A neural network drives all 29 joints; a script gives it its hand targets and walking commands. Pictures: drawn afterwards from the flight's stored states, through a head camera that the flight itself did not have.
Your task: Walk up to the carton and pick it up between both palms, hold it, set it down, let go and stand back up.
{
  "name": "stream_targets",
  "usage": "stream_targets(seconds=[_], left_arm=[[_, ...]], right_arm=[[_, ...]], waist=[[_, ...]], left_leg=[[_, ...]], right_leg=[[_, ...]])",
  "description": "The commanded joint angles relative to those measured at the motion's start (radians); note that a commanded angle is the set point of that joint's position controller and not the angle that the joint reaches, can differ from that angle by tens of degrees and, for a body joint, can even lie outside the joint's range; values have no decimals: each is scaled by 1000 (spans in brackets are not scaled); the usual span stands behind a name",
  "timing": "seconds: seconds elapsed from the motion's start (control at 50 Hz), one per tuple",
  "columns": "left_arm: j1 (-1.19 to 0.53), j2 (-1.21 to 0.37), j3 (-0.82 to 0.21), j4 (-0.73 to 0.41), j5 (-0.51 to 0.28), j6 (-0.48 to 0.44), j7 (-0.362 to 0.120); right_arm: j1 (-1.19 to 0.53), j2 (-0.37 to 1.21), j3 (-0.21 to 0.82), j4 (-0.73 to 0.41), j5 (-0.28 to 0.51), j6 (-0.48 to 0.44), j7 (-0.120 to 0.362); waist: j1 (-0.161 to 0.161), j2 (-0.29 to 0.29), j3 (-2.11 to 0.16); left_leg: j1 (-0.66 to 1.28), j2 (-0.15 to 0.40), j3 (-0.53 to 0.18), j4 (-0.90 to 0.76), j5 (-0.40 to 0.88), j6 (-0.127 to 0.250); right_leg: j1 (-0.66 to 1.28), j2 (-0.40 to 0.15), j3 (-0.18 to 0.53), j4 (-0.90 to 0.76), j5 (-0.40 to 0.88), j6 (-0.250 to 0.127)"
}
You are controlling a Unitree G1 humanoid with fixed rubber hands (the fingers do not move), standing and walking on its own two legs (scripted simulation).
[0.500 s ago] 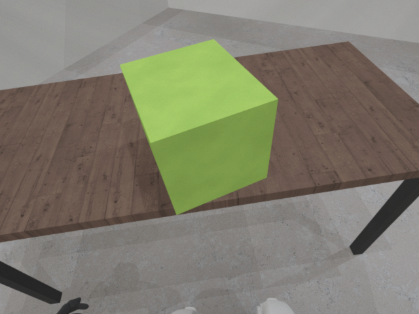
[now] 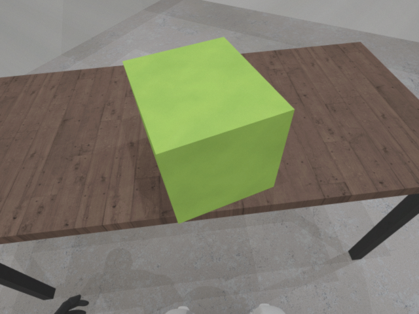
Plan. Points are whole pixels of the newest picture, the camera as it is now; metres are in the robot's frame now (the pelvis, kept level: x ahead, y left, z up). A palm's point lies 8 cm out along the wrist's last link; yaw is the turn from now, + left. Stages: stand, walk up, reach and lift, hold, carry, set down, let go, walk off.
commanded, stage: walk up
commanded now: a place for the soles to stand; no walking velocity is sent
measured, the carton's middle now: (201, 127) +0.51 +0.03 +0.07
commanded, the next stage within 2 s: none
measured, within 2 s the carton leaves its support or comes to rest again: neither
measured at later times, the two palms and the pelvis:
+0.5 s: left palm out of the picture +0.15 +0.31 -0.07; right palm out of the picture +0.09 -0.30 -0.09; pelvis +0.01 +0.01 +0.00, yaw +1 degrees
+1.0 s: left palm out of the picture +0.14 +0.32 -0.07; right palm out of the picture +0.09 -0.29 -0.09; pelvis +0.01 +0.02 +0.00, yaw +1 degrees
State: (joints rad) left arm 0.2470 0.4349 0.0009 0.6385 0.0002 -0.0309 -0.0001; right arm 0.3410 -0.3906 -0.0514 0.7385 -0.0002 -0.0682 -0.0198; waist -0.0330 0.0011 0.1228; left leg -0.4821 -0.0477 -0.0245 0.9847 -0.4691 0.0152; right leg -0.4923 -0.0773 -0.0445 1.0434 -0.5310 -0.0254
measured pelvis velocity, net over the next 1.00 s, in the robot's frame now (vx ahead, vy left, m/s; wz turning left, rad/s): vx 0.01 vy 0.02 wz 0.02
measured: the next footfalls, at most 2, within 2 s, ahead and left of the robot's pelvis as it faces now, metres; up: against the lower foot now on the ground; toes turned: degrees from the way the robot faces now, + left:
none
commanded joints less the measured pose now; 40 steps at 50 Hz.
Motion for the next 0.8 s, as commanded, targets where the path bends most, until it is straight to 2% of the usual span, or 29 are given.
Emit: stream_targets(seconds=[0.0,0.02,0.04,0.06,0.1,0.14,0.16,0.18,0.2,0.22,0.24,0.3,0.34,0.38,0.4,0.42,0.46,0.48,0.5,0.52,0.54,0.56,0.58,0.62,0.66,0.7,0.72,0.74,0.78], left_arm=[[78,224,115,31,28,-71,18],[130,290,129,43,25,-74,18],[119,310,142,44,23,-68,19],[89,321,142,36,27,-64,21],[7,304,129,16,30,-58,23],[-69,275,120,-8,24,-50,22],[-93,252,114,-19,21,-45,18],[-116,224,110,-33,14,-40,14],[-132,192,102,-42,3,-32,15],[-146,189,98,-44,2,-24,21],[-149,203,97,-38,4,-24,22],[-69,194,98,4,3,-41,17],[19,211,106,31,12,-62,16],[131,300,134,52,19,-69,20],[101,313,142,47,18,-63,22],[66,314,137,34,26,-62,23],[-34,305,130,14,27,-57,23],[-78,288,125,3,26,-51,21],[-106,260,119,-8,22,-44,19],[-140,219,107,-18,17,-37,13],[-160,181,102,-32,6,-29,13],[-166,196,104,-41,5,-23,19],[-167,211,102,-29,5,-21,22],[-113,205,100,2,7,-31,16],[-27,191,104,27,8,-47,14],[75,238,118,45,24,-67,21],[116,293,127,55,27,-69,21],[90,321,140,51,25,-65,20],[5,320,135,27,33,-62,20]], right_arm=[[-93,-224,-43,-64,-5,-31,-11],[-69,-199,-43,-71,7,-29,-16],[-62,-225,-48,-74,-2,-26,-22],[-78,-254,-54,-74,-12,-24,-23],[-28,-256,-60,-45,-13,-28,-13],[49,-256,-70,-18,-10,-39,-6],[75,-270,-75,-13,-12,-45,-8],[89,-295,-78,-9,-19,-48,-9],[89,-345,-83,-15,-21,-50,-10],[86,-365,-83,-14,-21,-48,-9],[72,-374,-84,-8,-17,-44,-11],[-37,-320,-69,-32,-20,-36,-20],[-123,-259,-48,-58,-7,-31,-13],[-111,-201,-39,-76,14,-28,-18],[-109,-224,-43,-74,5,-25,-21],[-121,-246,-47,-69,-5,-24,-21],[-55,-247,-56,-40,-9,-29,-7],[-1,-252,-65,-22,-8,-36,-3],[41,-264,-73,-6,-14,-42,-2],[71,-286,-75,1,-22,-47,-4],[75,-338,-81,-10,-30,-51,-6],[76,-381,-88,-9,-28,-48,-5],[58,-387,-89,-2,-23,-43,-9],[-25,-335,-74,-15,-26,-35,-15],[-109,-306,-66,-39,-23,-26,-11],[-161,-227,-40,-62,-4,-25,-3],[-145,-199,-37,-68,5,-23,-7],[-123,-233,-45,-70,1,-21,-13],[-107,-262,-55,-52,-13,-24,-5]], waist=[[127,-73,-210],[136,-165,-229],[121,-188,-205],[107,-161,-162],[54,-168,-134],[9,-121,-174],[1,-64,-198],[-6,23,-214],[-20,107,-231],[-21,115,-189],[-17,112,-169],[37,118,-144],[98,42,-197],[141,-153,-260],[121,-168,-211],[104,-143,-169],[38,-149,-135],[9,-138,-154],[-6,-88,-166],[-18,22,-165],[-30,147,-185],[-36,140,-178],[-29,99,-137],[12,103,-111],[65,102,-144],[128,-44,-190],[137,-157,-196],[117,-189,-175],[72,-149,-127]], left_leg=[[-217,67,-258,-22,463,92],[-294,-8,-85,146,296,36],[-362,13,-39,146,-79,35],[-366,39,-39,142,-179,39],[-250,77,-7,52,-118,48],[-20,73,-5,-82,227,63],[56,75,-87,-122,339,85],[135,125,-249,-223,354,128],[208,217,-513,-337,373,208],[257,296,-681,-406,392,277],[267,320,-727,-432,366,309],[148,254,-578,-355,485,265],[-77,127,-369,-159,574,150],[-272,4,-75,145,274,33],[-329,20,-25,148,-91,29],[-329,45,-25,140,-192,35],[-195,83,21,5,-81,45],[-58,79,26,-82,96,55],[62,65,-44,-130,209,77],[131,104,-217,-262,194,112],[205,219,-530,-409,165,185],[252,311,-728,-486,180,268],[250,324,-751,-495,161,289],[182,283,-649,-446,202,273],[34,205,-486,-345,317,212],[-241,74,-277,-84,318,90],[-297,-7,-97,105,212,40],[-334,11,-24,105,-89,34],[-270,71,2,64,-150,39]], right_leg=[[356,-101,287,-380,232,-129],[429,-258,445,-490,285,-198],[452,-362,536,-527,385,-255],[412,-390,550,-521,434,-277],[308,-343,420,-459,498,-247],[159,-223,248,-339,429,-170],[90,-171,192,-248,369,-131],[-4,-83,78,-111,279,-75],[-108,27,32,-4,137,-29],[-205,44,61,16,-118,-28],[-226,42,83,25,-196,-35],[-71,31,85,-147,-42,-42],[243,-16,172,-309,269,-85],[446,-279,436,-481,367,-226],[432,-371,515,-523,419,-274],[383,-394,527,-518,475,-298],[259,-328,381,-459,444,-241],[165,-260,293,-402,361,-196],[60,-187,226,-317,283,-145],[-49,-94,109,-166,190,-88],[-170,29,26,-4,50,-36],[-234,59,65,12,-176,-31],[-253,47,90,8,-201,-35],[-164,38,86,-71,-149,-43],[66,33,68,-249,69,-55],[357,-82,272,-397,137,-125],[380,-247,457,-535,108,-203],[375,-365,553,-586,159,-272],[285,-366,497,-546,241,-273]])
